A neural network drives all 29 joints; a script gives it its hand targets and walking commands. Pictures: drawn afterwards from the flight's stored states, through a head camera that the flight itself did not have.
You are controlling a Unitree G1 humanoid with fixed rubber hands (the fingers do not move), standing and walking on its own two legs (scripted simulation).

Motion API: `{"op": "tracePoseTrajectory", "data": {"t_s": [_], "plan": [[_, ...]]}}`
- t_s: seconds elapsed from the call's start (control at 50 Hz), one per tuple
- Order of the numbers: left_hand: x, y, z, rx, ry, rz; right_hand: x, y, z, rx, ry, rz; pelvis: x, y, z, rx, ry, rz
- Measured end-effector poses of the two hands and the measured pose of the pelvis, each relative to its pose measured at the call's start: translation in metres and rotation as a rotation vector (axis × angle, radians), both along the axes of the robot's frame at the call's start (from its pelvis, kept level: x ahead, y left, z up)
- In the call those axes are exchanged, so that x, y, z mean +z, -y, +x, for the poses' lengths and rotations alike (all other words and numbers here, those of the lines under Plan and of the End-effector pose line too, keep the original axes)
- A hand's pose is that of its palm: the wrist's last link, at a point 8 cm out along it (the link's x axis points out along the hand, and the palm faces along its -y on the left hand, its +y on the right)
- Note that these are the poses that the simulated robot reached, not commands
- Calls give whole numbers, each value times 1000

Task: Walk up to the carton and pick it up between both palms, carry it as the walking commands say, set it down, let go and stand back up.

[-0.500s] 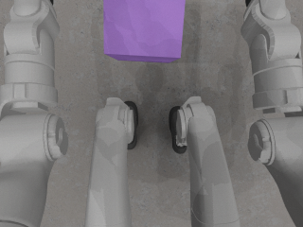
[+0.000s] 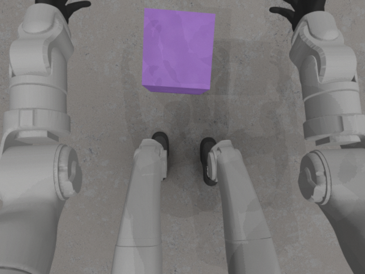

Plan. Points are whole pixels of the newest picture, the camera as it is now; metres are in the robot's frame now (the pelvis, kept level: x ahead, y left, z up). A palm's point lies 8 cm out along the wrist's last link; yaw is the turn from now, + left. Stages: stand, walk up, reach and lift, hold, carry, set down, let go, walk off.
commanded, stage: set down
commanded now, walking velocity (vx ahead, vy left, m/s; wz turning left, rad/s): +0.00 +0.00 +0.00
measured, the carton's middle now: (177, 59) +0.55 +0.01 -0.50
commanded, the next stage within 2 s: let go in 0.06 s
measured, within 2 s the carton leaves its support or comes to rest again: neither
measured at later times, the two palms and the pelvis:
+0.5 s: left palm (7, 63) +0.44 +0.25 -0.03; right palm out of the picture +0.44 -0.22 -0.01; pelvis +0.09 +0.00 +0.08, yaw +0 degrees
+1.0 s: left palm out of the picture +0.26 +0.24 +0.06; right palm out of the picture +0.28 -0.25 +0.07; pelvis +0.11 -0.02 +0.14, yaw +2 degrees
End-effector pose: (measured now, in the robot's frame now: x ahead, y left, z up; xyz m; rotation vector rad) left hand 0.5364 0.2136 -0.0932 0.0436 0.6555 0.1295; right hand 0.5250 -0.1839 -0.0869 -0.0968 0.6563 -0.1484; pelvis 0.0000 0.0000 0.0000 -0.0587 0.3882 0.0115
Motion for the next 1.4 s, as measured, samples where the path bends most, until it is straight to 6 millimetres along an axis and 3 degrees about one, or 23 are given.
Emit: {"op": "tracePoseTrajectory", "data": {"t_s": [0.22,0.34,0.48,0.64,0.72,0.86,1.02,1.22,1.4], "plan": [[34,-17,-11,-25,-56,71,32,8,-10,4,-61,-28,29,-1,34,-1,-131,-6],[44,-20,-38,-39,-108,103,56,17,-24,45,-60,-45,51,-1,59,-1,-184,-4],[62,-30,-89,-27,-148,126,70,40,-75,75,-134,-74,80,3,87,2,-151,7],[103,-33,-135,-27,-136,137,102,45,-123,95,-124,-39,102,9,106,8,-47,20],[122,-29,-162,-29,-133,129,121,50,-148,86,-109,-38,113,12,110,11,35,28],[147,-25,-228,-7,-147,113,149,60,-203,83,-112,-44,130,18,115,17,190,42],[156,-26,-281,14,-185,101,159,64,-246,88,-124,-46,138,21,107,23,369,51],[160,-28,-287,-1,-151,62,172,57,-257,103,-115,-68,139,13,99,31,481,50],[159,-39,-290,0,-186,64,164,46,-262,107,-182,-56,139,3,100,36,492,44]]}}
